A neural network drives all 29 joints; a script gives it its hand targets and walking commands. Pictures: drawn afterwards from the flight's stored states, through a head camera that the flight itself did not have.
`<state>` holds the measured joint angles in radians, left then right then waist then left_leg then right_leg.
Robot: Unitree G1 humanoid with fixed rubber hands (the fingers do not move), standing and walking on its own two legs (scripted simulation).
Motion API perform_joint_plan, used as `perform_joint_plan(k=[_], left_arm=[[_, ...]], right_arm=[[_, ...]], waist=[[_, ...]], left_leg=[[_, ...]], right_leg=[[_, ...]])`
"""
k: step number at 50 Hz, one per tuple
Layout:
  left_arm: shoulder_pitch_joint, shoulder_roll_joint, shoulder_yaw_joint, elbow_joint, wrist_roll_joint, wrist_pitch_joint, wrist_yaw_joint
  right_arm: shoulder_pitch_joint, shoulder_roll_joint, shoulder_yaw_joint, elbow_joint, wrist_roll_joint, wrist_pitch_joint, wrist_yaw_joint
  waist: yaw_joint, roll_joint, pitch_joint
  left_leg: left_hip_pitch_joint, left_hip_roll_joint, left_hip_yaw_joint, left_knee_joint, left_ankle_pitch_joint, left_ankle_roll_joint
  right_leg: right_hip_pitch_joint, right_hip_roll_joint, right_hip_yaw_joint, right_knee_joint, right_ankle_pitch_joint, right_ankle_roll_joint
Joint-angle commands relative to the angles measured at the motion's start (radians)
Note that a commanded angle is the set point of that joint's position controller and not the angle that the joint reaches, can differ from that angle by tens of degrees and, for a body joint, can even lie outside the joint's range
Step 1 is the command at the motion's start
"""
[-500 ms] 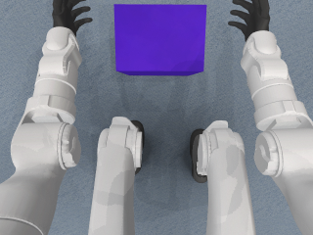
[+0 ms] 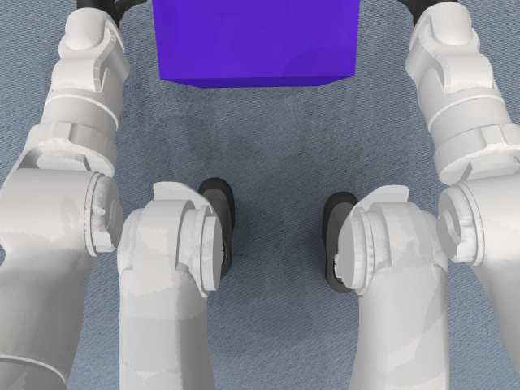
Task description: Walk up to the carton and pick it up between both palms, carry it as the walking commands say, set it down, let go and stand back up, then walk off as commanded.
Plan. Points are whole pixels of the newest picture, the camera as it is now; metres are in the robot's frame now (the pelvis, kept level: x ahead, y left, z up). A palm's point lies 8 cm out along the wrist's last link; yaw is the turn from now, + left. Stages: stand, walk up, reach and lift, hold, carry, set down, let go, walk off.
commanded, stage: reach and lift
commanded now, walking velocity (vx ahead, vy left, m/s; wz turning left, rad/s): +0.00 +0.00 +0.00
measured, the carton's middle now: (258, 26) +0.51 +0.06 -0.25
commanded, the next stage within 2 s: none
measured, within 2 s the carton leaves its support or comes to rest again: leaves its support in 1.36 s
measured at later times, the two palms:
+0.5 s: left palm (117, 6) +0.51 +0.22 -0.18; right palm out of the picture +0.53 -0.11 -0.18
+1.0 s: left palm (124, 0) +0.51 +0.21 -0.18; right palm out of the picture +0.53 -0.09 -0.18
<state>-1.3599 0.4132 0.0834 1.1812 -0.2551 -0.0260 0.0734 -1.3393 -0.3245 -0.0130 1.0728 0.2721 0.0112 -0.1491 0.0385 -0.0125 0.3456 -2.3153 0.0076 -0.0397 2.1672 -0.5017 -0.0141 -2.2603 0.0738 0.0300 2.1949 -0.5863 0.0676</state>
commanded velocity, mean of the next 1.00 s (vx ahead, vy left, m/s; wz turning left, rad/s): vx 0.00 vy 0.00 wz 0.00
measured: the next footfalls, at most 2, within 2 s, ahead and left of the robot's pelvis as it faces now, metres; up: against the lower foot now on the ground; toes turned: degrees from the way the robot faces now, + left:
none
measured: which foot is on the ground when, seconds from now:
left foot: down 0.00-1.00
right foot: down 0.00-1.00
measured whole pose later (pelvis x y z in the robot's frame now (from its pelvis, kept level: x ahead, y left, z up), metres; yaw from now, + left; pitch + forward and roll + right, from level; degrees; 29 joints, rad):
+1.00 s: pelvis +0.00 +0.00 +0.00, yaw +0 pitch +37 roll -1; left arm -1.46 0.36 0.02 1.29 -0.23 -0.03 0.11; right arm -1.45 -0.20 -0.11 1.18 0.16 0.00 -0.19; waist 0.04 -0.03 0.35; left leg -2.30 0.00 -0.03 2.15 -0.49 -0.02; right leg -2.26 0.09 0.04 2.19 -0.57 0.07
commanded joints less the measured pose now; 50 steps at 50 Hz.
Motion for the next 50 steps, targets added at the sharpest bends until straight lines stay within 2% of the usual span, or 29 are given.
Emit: perform_joint_plan(k=[1,9,30,35,37,41,44,48,50], left_arm=[[-0.193,0.156,0.025,-0.05,0.008,-0.02,0.001],[-0.227,0.125,-0.001,-0.052,-0.01,-0.023,-0.006],[-0.289,0.017,-0.032,-0.036,0.023,-0.034,0.033],[-0.317,-0.053,-0.069,-0.047,0.012,-0.04,0.026],[-0.333,-0.088,-0.086,-0.051,0.008,-0.043,0.02],[-0.381,-0.177,-0.115,-0.061,0.004,-0.047,-0.001],[-0.451,-0.318,-0.142,-0.071,0.013,-0.04,-0.036],[-0.575,-0.651,-0.206,-0.088,0.029,-0.006,-0.13],[-0.601,-0.735,-0.202,-0.104,0.041,0.011,-0.165]], right_arm=[[-0.201,-0.053,-0.002,-0.086,0.002,-0.016,0.002],[-0.206,-0.048,-0.02,-0.054,-0.019,-0.018,-0.003],[-0.255,0.057,-0.024,-0.016,-0.047,-0.04,-0.019],[-0.265,0.115,-0.014,-0.014,-0.062,-0.047,-0.019],[-0.284,0.153,0.003,-0.019,-0.058,-0.05,-0.013],[-0.33,0.253,0.035,-0.025,-0.06,-0.05,0.009],[-0.394,0.403,0.053,-0.028,-0.076,-0.042,0.043],[-0.521,0.73,0.082,-0.033,-0.123,-0.013,0.133],[-0.541,0.815,0.069,-0.035,-0.148,0.003,0.167]], waist=[[0.069,-0.025,-1.18],[0.032,-0.009,-1.146],[0.035,-0.001,-1.145],[0.016,0.004,-1.133],[0.02,0.002,-1.129],[0.025,-0.006,-1.121],[0.024,-0.01,-1.111],[0.014,-0.024,-1.077],[0.012,-0.034,-1.068]], left_leg=[[0.659,0.005,0.053,-0.148,0.3,-0.007],[0.616,0.005,0.053,-0.158,0.27,-0.007],[0.67,-0.028,0.051,-0.187,0.282,-0.01],[0.662,-0.037,0.052,-0.186,0.284,-0.012],[0.662,-0.041,0.052,-0.184,0.285,-0.01],[0.648,-0.048,0.055,-0.179,0.274,-0.008],[0.63,-0.058,0.056,-0.172,0.256,-0.007],[0.582,-0.079,0.062,-0.158,0.221,-0.003],[0.57,-0.086,0.07,-0.151,0.22,0.002]], right_leg=[[0.483,-0.025,-0.083,-0.178,0.254,0.003],[0.468,-0.025,-0.078,-0.187,0.24,-0.003],[0.442,0.008,-0.088,-0.192,0.234,-0.007],[0.449,0.018,-0.085,-0.196,0.246,-0.011],[0.448,0.021,-0.084,-0.194,0.246,-0.013],[0.454,0.029,-0.082,-0.191,0.242,-0.016],[0.448,0.04,-0.083,-0.184,0.233,-0.02],[0.423,0.059,-0.092,-0.175,0.21,-0.029],[0.402,0.069,-0.1,-0.17,0.206,-0.033]])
